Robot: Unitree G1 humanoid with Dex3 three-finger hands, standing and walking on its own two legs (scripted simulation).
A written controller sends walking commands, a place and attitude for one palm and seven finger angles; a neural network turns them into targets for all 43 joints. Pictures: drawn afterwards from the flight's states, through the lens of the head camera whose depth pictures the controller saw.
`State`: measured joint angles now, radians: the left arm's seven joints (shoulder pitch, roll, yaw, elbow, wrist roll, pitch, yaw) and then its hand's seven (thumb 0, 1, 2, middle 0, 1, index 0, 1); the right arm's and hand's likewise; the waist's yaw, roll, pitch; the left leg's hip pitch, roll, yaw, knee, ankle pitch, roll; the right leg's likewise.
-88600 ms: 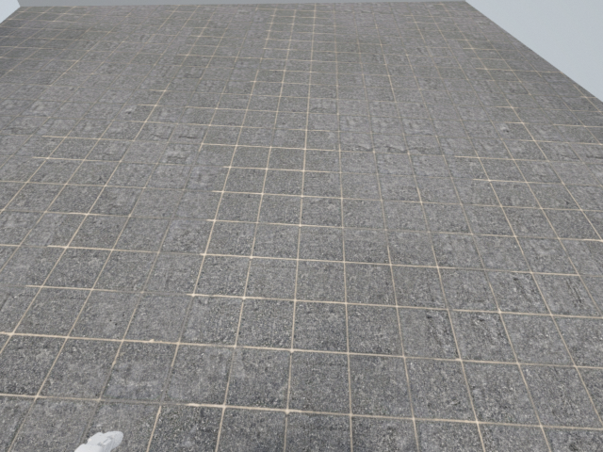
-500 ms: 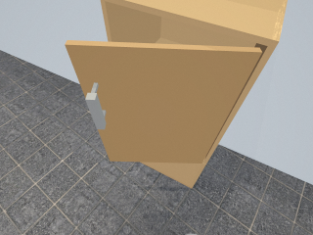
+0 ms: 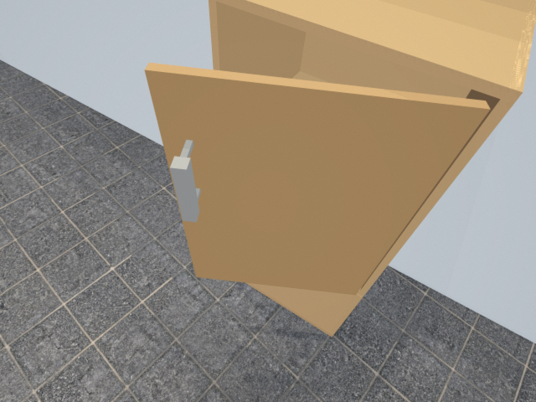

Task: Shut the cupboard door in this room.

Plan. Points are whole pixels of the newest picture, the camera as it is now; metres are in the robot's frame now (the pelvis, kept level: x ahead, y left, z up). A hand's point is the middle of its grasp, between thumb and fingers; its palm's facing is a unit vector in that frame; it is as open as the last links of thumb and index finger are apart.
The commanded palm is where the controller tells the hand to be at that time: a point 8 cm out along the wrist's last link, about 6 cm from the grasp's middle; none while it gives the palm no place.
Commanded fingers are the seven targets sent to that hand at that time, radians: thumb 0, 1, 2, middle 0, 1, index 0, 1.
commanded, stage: come to a stop and stand still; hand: left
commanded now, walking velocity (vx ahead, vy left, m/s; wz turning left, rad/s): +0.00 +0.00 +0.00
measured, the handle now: (189, 181) +0.41 +0.17 +0.08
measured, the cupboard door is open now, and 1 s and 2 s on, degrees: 27 27 27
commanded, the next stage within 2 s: look again from close up in 0.54 s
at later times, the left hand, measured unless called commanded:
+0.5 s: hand out of the picture +0.09 +0.22 -0.16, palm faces -0.02 -0.96 -0.26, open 7.4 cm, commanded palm none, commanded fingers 0.00 0.90 0.90 -0.20 -0.30 -0.20 -0.30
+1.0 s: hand out of the picture +0.00 +0.17 -0.16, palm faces -0.01 -0.98 -0.19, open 7.4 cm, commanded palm none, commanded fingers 0.00 0.90 0.90 -0.20 -0.30 -0.20 -0.30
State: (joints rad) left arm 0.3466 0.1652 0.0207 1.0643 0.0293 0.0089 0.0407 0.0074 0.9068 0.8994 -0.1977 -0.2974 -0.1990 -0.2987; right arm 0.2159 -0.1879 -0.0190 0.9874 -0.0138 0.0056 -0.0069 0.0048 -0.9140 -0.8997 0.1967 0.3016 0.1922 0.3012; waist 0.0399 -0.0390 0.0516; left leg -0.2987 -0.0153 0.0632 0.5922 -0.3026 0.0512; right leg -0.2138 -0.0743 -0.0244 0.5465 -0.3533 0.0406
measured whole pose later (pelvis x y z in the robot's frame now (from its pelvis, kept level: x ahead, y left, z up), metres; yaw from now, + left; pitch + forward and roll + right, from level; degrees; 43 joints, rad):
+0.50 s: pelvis +0.03 +0.03 +0.00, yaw -2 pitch +1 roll +1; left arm 0.20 0.18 -0.01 1.01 0.01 0.01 0.05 0.00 0.91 0.90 -0.19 -0.30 -0.20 -0.30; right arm 0.23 -0.20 0.02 1.00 -0.02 -0.02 -0.04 0.00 -0.92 -0.90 0.20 0.30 0.20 0.30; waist 0.01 0.02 0.03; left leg -0.18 -0.09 0.11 0.46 -0.30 0.10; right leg -0.16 -0.07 0.02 0.53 -0.37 0.05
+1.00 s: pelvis +0.02 +0.00 +0.01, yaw -1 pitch +0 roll +1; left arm 0.28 0.15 -0.02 1.12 0.01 0.01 0.04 0.01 0.91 0.90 -0.19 -0.30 -0.20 -0.30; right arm 0.26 -0.16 0.02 1.11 -0.01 -0.02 -0.04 0.01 -0.92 -0.90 0.20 0.30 0.20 0.30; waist 0.01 0.00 0.06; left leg -0.15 -0.05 0.09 0.41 -0.25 0.06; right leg -0.13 -0.02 0.00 0.45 -0.31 0.01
